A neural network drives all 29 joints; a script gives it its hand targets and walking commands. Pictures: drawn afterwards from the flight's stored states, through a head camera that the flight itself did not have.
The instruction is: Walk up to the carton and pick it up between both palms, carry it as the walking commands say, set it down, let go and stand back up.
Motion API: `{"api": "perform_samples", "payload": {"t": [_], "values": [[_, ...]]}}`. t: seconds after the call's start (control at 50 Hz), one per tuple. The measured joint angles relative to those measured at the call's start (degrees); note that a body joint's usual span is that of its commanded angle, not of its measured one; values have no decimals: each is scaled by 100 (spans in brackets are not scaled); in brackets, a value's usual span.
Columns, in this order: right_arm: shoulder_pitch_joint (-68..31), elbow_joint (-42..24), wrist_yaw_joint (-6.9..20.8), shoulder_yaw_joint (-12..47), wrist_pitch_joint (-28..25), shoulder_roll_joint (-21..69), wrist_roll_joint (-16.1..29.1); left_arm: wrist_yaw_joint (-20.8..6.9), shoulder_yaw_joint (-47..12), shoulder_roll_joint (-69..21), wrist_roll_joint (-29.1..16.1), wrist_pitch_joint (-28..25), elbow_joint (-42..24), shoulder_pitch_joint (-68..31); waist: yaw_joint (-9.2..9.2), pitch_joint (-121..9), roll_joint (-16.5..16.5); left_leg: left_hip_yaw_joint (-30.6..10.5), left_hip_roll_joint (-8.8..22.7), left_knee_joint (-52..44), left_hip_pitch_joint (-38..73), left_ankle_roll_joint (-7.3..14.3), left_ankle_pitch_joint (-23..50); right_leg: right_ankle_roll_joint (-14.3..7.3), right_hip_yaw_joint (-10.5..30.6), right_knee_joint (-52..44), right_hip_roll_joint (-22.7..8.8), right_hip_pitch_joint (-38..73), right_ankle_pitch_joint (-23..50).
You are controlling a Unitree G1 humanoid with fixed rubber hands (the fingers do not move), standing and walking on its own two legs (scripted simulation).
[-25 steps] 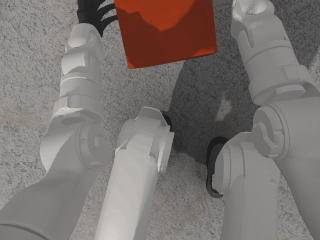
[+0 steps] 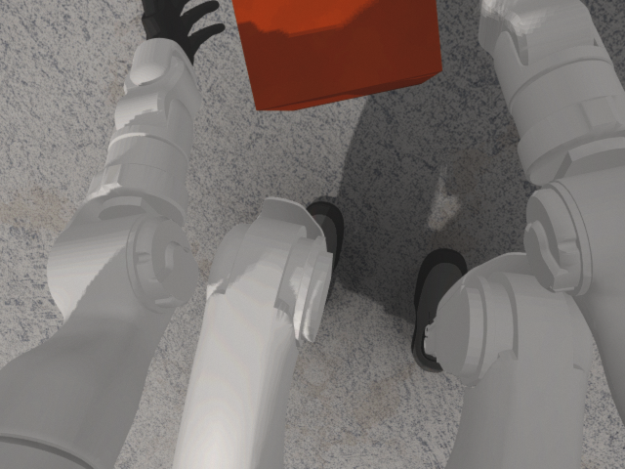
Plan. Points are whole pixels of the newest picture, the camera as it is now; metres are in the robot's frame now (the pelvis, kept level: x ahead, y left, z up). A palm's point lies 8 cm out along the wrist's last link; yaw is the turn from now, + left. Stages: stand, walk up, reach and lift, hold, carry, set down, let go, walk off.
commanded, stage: set down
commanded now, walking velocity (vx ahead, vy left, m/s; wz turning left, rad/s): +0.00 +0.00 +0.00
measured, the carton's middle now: out of the picture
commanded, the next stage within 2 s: let go in 1.70 s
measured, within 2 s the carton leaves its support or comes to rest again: neither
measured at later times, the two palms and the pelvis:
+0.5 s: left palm (118, 17) +0.46 +0.31 -0.15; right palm out of the picture +0.57 -0.01 -0.14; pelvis -0.01 +0.00 +0.01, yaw +2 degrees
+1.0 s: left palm out of the picture +0.47 +0.31 +0.00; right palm out of the picture +0.59 -0.03 -0.01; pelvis +0.01 +0.00 +0.11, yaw +2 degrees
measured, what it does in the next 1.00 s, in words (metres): rises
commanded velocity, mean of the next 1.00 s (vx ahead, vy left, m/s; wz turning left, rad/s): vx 0.00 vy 0.00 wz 0.00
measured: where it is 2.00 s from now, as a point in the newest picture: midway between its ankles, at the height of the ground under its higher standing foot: (371, 305)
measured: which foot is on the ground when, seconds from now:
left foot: down 0.00-1.00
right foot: down 0.00-1.00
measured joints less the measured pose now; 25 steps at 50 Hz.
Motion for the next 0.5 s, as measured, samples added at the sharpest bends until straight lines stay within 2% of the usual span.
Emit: {"api": "perform_samples", "payload": {"t": [0.14, 0.26, 0.4, 0.5], "values": [[-26, -102, -17, 270, -38, -276, 333, 50, -533, 310, -641, -123, 71, -83, -61, 139, 95, 121, 83, 28, -68, 145, 115, 14, 12, 72, -145, -25, 21], [-81, -152, -3, 351, -15, -449, 538, 109, -747, 419, -883, -124, 150, -246, -77, 208, 122, 194, 141, 127, -109, 243, 165, 18, 17, 200, -219, -49, 22], [109, -1012, -151, 465, 164, -546, 736, 303, -1024, 371, -1228, 70, -736, -134, -98, 493, 105, 169, 30, 36, 180, 214, 219, -24, 0, 146, -313, 289, -6], [292, -1183, -259, 275, 460, -501, 669, 452, -1103, 315, -1196, 407, -1142, 15, -36, 457, -64, 49, -110, -170, 582, 108, 206, -81, -76, -75, -372, 756, -70]]}}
